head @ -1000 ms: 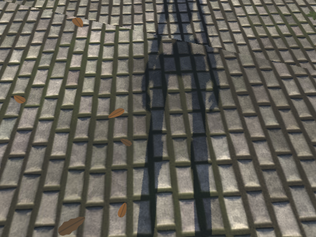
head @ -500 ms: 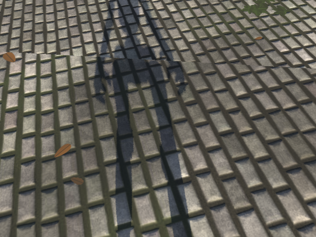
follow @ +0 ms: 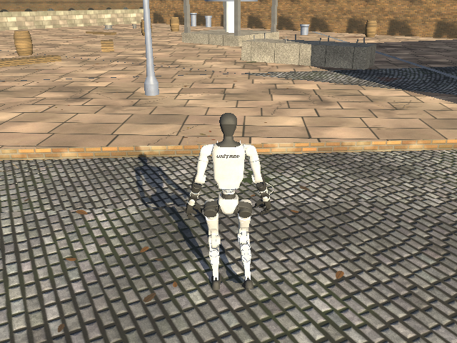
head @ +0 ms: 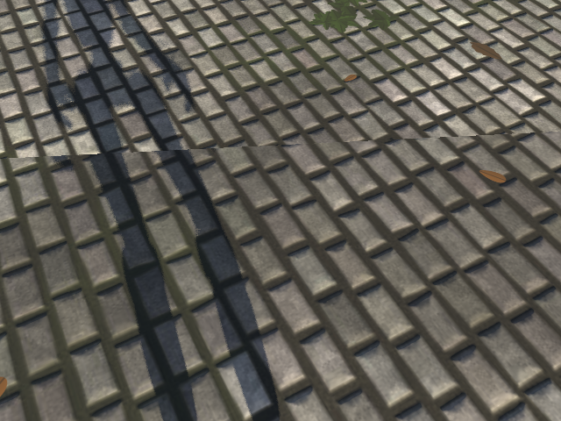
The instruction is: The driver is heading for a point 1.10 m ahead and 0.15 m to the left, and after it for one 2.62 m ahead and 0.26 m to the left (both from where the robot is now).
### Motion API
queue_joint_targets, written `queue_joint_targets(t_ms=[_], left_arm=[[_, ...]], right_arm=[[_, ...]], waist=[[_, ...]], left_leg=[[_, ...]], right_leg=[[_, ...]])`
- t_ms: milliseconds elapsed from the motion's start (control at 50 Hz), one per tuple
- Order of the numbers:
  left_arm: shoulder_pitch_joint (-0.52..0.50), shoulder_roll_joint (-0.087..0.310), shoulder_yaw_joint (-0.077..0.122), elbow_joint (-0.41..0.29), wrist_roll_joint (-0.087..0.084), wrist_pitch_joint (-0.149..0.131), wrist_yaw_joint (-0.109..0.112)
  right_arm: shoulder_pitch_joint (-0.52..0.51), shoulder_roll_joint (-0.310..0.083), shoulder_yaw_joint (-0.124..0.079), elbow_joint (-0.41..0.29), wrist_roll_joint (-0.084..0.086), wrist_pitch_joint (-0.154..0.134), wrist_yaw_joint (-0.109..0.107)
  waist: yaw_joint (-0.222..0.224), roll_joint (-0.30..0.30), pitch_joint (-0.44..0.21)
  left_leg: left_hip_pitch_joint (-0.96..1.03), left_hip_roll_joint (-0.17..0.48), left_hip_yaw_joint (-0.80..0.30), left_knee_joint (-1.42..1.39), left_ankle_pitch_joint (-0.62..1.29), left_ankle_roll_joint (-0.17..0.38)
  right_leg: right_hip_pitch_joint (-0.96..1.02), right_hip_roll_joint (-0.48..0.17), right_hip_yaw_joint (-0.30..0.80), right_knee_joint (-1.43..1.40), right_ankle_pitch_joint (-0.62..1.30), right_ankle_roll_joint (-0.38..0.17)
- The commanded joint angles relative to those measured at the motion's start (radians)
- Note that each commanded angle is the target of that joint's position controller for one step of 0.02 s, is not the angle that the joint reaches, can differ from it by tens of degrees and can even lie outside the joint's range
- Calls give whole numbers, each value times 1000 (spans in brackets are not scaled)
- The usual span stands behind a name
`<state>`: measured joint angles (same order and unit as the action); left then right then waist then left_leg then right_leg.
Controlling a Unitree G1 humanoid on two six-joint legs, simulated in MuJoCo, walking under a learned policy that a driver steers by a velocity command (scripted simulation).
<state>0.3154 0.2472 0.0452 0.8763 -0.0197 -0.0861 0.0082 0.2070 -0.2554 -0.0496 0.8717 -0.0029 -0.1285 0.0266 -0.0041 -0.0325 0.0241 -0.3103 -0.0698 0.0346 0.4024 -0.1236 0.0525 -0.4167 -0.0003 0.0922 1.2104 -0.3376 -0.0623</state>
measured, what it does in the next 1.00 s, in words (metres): walks ahead, turning left: right foot, then left foot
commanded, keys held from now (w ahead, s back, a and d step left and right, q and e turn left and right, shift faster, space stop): w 0.30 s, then w+q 0.70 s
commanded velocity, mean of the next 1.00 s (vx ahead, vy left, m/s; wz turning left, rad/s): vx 0.50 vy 0.00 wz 0.24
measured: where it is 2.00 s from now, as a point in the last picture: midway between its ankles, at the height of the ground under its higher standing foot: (237, 216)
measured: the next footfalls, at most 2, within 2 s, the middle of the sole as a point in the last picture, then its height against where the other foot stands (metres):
right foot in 0.36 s outside the picture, level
left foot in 0.94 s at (247, 356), level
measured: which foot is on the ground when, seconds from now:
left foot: down 0.00-0.38, up 0.40-0.92, down 0.94-1.00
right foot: up 0.00-0.34, down 0.36-0.96, up 0.98-1.00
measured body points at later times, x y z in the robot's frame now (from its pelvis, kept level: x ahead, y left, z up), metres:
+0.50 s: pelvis +0.28 -0.07 +0.00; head +0.30 -0.09 +0.45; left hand +0.42 +0.19 -0.10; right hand +0.31 -0.34 -0.14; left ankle +0.17 +0.08 -0.64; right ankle +0.33 -0.16 -0.74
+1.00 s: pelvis +0.53 +0.00 -0.02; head +0.57 +0.02 +0.42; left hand +0.47 +0.28 -0.16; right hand +0.80 -0.17 -0.12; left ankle +0.60 +0.09 -0.74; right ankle +0.37 -0.17 -0.66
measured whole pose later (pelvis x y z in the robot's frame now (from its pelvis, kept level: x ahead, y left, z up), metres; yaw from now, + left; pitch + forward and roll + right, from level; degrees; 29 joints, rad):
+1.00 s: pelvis +0.53 +0.00 -0.02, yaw +20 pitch +2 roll -1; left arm 0.31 0.27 0.06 0.90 -0.01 -0.07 0.02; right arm 0.09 -0.26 -0.07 0.70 0.02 -0.05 0.05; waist 0.02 0.01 0.06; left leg -0.50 -0.05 0.07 0.66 -0.20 0.12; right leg -0.14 -0.07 -0.12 1.02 -0.51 0.01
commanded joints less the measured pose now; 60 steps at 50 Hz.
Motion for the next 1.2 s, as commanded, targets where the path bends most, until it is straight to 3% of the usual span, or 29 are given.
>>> queue_joint_targets(t_ms=[20, 120, 180, 260, 320, 340, 360, 380, 400, 420, 440, 460, 480, 520, 600, 700, 820, 880, 920, 940, 960, 980, 1000, 1020, 1040, 1060, 1080, 1100, 1200], left_arm=[[35, 53, 17, -64, 4, -9, 1], [-140, 33, 1, -135, 20, -7, 1], [-243, 29, -6, -161, 13, -14, -9], [-352, 47, -6, -207, -1, -19, -28], [-337, 83, 7, -222, 1, -29, -40], [-257, 107, 22, -203, 4, -33, -38], [-89, 159, 49, -156, 7, -35, -31], [118, 252, 74, -123, 22, -32, -18], [161, 303, 83, -101, 26, -23, -27], [150, 189, 59, -106, 23, -24, -27], [63, 146, 42, -118, 16, -29, -25], [-25, 117, 30, -126, 18, -32, -28], [-75, 88, 24, -127, 20, -35, -32], [-107, 75, 25, -110, 31, -47, -34], [-72, 101, 38, -64, 38, -54, -19], [-43, 135, 44, -37, 34, -40, 4], [56, 165, 53, 7, 16, 0, 12], [26, 203, 62, -5, 8, 18, 20], [-5, 233, 68, -16, 4, 33, 28], [-25, 232, 66, -27, -1, 31, 30], [11, 128, 35, -56, 40, 15, 23], [68, 59, 7, -112, 21, -29, 4], [-83, 156, 29, -133, -18, -63, -9], [-131, 160, 30, -157, -32, -75, -12], [-125, 148, 30, -141, -11, -75, -3], [-112, 153, 39, -134, 13, -64, 4], [-80, 152, 42, -132, 14, -49, 1], [-59, 144, 43, -130, 18, -36, -1], [-195, 85, 24, -176, 32, -19, 0]], right_arm=[[28, -66, -7, -29, -3, -11, 3], [104, -134, -20, 4, 11, 1, -14], [151, -148, -18, 21, 21, 12, -18], [219, -155, -16, 53, 28, 28, -19], [213, -174, -22, 59, 29, 46, -24], [193, -178, -21, 54, 28, 51, -25], [182, -158, -11, 45, 20, 54, -25], [170, -108, 10, 5, -3, 50, -26], [321, 26, 46, 10, 18, 30, -19], [264, -108, 12, 26, 47, 18, -22], [166, -158, -7, -5, 60, 15, -25], [127, -142, -8, -12, 51, 22, -33], [116, -125, -14, -13, 34, 33, -37], [158, -79, -15, -6, 36, 59, -31], [98, -59, -23, -39, 33, 85, -31], [-47, -44, -19, -97, 23, 78, -6], [-229, -23, -6, -203, 26, 74, 34], [-203, -51, -21, -234, 29, 78, 47], [-24, -117, -58, -206, 35, 83, 42], [142, -182, -93, -164, 32, 86, 26], [220, -277, -113, -140, 31, 95, 0], [195, -318, -111, -176, 17, 76, 8], [213, -222, -88, -169, 14, 69, 13], [160, -180, -76, -169, 19, 60, 13], [81, -152, -67, -187, 26, 56, 13], [27, -121, -57, -202, 23, 56, 10], [8, -113, -52, -213, 10, 55, 5], [2, -110, -51, -214, 11, 52, 2], [94, -137, -52, -171, 16, 51, -26]], waist=[[21, 88, -54], [-16, 73, -2], [-49, 86, 12], [-79, 102, 39], [-39, 112, 27], [16, 112, -14], [91, 94, -116], [162, -35, -287], [93, -301, -417], [127, -161, -345], [107, -108, -201], [68, -43, -138], [40, -38, -81], [-5, -70, -57], [-11, -25, -7], [27, -10, 36], [88, 4, 88], [38, -45, 30], [-73, -79, -81], [-164, -45, -163], [-130, 176, -233], [-51, 287, -397], [-124, 127, -345], [-96, 101, -208], [-40, 2, -139], [-5, -6, -96], [24, 34, -92], [35, 36, -86], [-11, 75, -42]], left_leg=[[170, 274, -316, -248, 64, 193], [151, 269, -205, -298, 153, 193], [150, 235, -134, -284, 163, 155], [240, 283, -150, -242, 126, 141], [306, 320, -174, -158, 218, 116], [295, 296, -159, -64, 354, 99], [225, 240, -123, 124, 423, 71], [11, 159, -66, 464, 155, 30], [-354, 14, -71, 776, -434, -14], [-447, 62, -184, 892, -432, -3], [-479, 106, -173, 896, -327, 10], [-430, 152, -154, 858, -235, 2], [-395, 176, -154, 810, -174, -3], [-309, 203, -152, 774, -116, -15], [-394, 199, -174, 700, 11, -25], [-412, 180, -116, 435, 208, -25], [-485, 163, -11, 277, 121, 15], [-331, 85, 79, 255, -16, 61], [-78, 7, 114, 231, -77, 113], [196, -6, 64, 138, -5, 156], [483, 215, -269, 149, 88, 220], [742, 420, -873, -34, -109, 439], [714, 394, -801, -109, -116, 368], [582, 357, -635, -109, -42, 321], [421, 307, -518, -112, 53, 280], [303, 269, -439, -130, 139, 258], [223, 261, -405, -149, 201, 262], [183, 250, -372, -162, 251, 262], [111, 185, -215, -190, 362, 210]], right_leg=[[-182, -113, 12, -44, 58, 4], [-260, -136, -37, -337, 245, 42], [-197, -98, -75, -525, 383, 46], [-182, -73, -82, -635, 375, 32], [-105, -48, -89, -701, 274, -6], [19, -20, -109, -732, 261, -23], [252, -25, -100, -735, 270, -53], [568, -239, 126, -719, 281, -121], [854, -446, 549, -832, 109, -259], [767, -418, 578, -899, -15, -221], [624, -385, 414, -919, 28, -170], [487, -341, 295, -952, 121, -145], [390, -301, 201, -994, 171, -130], [295, -263, 77, -1047, 266, -124], [284, -252, -77, -1075, 436, -123], [330, -238, -202, -1095, 439, -95], [530, -296, -270, -1020, 555, -82], [553, -296, -317, -875, 960, -55], [514, -279, -334, -610, 1184, -32], [370, -235, -347, -369, 1043, 6], [52, -143, -329, -41, 243, 46], [-288, 57, -101, 235, -287, 78], [-400, -3, 19, 255, -211, 54], [-427, -44, 5, 181, -112, 32], [-362, -90, 2, 95, -42, 35], [-297, -114, -5, 24, 3, 46], [-231, -133, -1, -3, 22, 59], [-208, -141, -11, -44, 33, 75], [-227, -123, -63, -333, 282, 111]])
